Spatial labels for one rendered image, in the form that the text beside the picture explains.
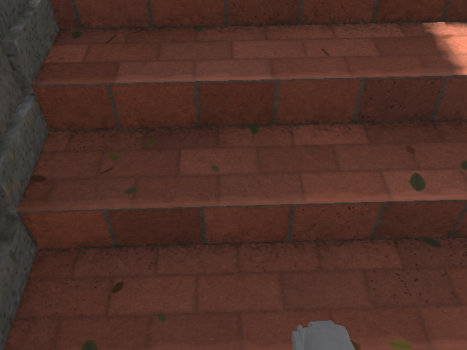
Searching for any robot right thigh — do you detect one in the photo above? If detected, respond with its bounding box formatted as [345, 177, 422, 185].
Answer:
[292, 320, 355, 350]

